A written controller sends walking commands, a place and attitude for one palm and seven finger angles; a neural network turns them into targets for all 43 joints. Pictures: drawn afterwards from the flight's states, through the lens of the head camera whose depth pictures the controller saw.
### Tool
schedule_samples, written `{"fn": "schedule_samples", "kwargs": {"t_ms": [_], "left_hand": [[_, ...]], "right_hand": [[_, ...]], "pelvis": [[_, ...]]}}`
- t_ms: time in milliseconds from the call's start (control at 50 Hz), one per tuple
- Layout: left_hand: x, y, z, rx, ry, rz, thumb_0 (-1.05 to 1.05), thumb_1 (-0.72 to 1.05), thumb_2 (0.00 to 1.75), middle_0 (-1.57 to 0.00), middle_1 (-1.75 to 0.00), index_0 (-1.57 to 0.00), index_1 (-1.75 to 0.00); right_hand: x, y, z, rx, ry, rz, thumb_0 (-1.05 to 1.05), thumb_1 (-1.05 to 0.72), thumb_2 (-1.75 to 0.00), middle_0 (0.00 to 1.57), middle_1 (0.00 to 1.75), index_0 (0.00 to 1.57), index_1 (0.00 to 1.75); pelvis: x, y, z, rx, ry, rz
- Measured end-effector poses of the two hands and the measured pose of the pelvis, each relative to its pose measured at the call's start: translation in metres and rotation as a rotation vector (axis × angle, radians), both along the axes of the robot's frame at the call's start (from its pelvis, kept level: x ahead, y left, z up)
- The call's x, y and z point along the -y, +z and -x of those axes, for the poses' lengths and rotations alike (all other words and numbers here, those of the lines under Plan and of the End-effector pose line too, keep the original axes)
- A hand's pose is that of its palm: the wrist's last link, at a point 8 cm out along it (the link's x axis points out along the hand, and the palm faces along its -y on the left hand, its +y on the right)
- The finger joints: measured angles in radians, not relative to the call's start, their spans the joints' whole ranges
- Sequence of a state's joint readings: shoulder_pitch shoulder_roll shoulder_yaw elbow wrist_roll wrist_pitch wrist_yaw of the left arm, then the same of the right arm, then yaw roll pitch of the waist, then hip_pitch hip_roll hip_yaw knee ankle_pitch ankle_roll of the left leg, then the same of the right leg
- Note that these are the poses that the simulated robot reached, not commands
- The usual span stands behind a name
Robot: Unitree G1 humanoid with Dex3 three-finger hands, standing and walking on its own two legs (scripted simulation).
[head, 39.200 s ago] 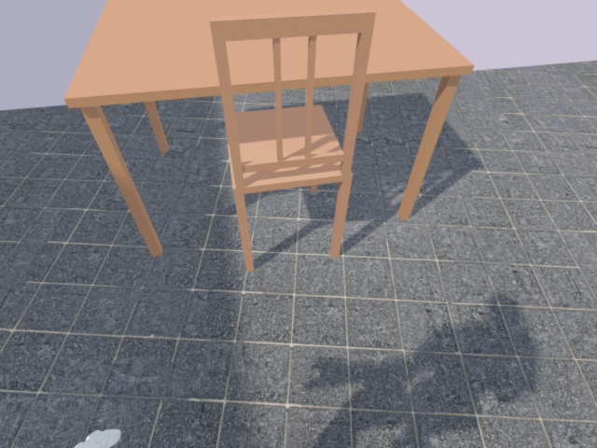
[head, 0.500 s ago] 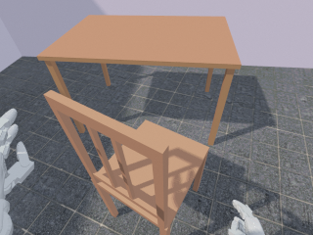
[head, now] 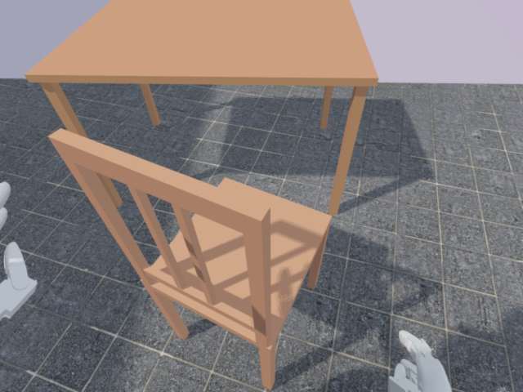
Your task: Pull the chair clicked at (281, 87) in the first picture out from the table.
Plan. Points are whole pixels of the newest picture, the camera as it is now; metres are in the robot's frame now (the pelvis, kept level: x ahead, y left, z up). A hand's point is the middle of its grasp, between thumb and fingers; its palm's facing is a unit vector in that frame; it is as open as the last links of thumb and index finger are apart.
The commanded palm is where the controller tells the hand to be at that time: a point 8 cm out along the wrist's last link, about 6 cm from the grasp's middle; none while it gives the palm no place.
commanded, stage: step back with the hand held close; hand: left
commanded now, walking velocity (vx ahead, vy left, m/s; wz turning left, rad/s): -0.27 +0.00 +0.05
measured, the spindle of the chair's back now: (162, 244) +0.38 +0.23 -0.04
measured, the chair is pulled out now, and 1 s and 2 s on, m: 0.57 0.57 0.57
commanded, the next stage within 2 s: stop stepping back and stand still in 1.30 s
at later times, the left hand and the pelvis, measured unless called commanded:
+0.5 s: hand (14, 303) +0.17 +0.28 +0.16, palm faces +0.49 -0.71 -0.51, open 7.4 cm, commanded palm +0.11 +0.30 +0.18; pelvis -0.02 +0.00 -0.01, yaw +2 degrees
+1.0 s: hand (45, 314) +0.16 +0.24 +0.16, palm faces +0.45 -0.76 -0.46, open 7.4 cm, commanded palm +0.08 +0.28 +0.18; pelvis -0.05 -0.03 +0.00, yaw +2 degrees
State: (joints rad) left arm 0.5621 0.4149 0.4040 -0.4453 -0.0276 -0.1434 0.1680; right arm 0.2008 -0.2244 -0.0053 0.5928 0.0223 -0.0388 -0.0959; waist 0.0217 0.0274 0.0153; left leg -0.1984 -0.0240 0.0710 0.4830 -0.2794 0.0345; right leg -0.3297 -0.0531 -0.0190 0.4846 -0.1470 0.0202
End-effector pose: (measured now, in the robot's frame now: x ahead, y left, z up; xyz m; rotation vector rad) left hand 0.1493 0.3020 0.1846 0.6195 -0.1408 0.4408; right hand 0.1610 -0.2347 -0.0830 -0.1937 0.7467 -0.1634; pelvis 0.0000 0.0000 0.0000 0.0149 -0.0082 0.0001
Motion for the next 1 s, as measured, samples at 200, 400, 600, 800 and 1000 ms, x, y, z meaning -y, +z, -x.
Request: {"fn": "schedule_samples", "kwargs": {"t_ms": [200, 400, 600, 800, 1000], "left_hand": [[0.005, -0.01, 0.022, 0.032, -0.01, 0.032, 0.02, 0.89, 0.9, -0.21, -0.31, -0.22, -0.3], [-0.008, 0.0, 0.025, 0.085, -0.01, -0.043, 0.02, 0.89, 0.9, -0.21, -0.31, -0.22, -0.3], [0.006, -0.006, 0.02, 0.108, -0.046, -0.015, 0.02, 0.89, 0.9, -0.21, -0.31, -0.22, -0.3], [0.0, 0.006, 0.029, 0.116, -0.073, -0.107, 0.01, 0.89, 0.89, -0.21, -0.31, -0.22, -0.3], [0.031, -0.005, 0.03, 0.11, -0.063, 0.022, 0.02, 0.89, 0.9, -0.21, -0.31, -0.21, -0.3]], "right_hand": [[-0.001, -0.001, 0.027, -0.017, 0.043, 0.029, 0.01, -0.9, -0.9, 0.2, 0.3, 0.2, 0.3], [-0.002, -0.002, 0.036, -0.015, 0.034, 0.041, 0.01, -0.9, -0.9, 0.2, 0.3, 0.2, 0.3], [-0.004, -0.005, 0.021, -0.002, 0.064, 0.039, 0.01, -0.9, -0.9, 0.2, 0.3, 0.2, 0.3], [-0.002, 0.002, 0.027, 0.008, 0.042, 0.062, 0.01, -0.9, -0.9, 0.2, 0.3, 0.2, 0.3], [0.008, -0.003, 0.031, -0.039, 0.111, 0.033, 0.01, -0.9, -0.9, 0.2, 0.3, 0.2, 0.3]], "pelvis": [[0.001, -0.003, 0.024, -0.015, 0.011, 0.014], [-0.002, -0.008, 0.026, -0.016, 0.028, 0.013], [0.002, -0.012, 0.029, -0.035, 0.029, 0.014], [0.005, -0.012, 0.031, -0.054, 0.056, 0.027], [0.028, -0.001, 0.046, -0.078, 0.034, 0.03]]}}
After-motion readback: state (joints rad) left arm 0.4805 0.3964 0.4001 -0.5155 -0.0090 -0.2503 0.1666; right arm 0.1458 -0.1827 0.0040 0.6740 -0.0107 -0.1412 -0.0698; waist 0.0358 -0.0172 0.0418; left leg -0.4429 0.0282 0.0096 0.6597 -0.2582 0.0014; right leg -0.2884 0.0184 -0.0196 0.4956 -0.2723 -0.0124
